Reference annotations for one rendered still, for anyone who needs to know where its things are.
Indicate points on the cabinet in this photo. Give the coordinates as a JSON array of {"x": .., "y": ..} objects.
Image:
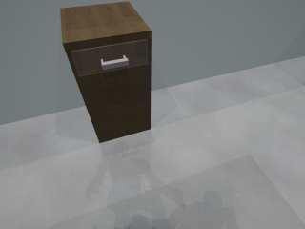
[{"x": 118, "y": 101}]

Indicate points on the drawer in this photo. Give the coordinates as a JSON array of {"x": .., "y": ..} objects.
[{"x": 88, "y": 60}]

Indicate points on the handle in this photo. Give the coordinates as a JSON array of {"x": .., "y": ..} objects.
[{"x": 115, "y": 63}]

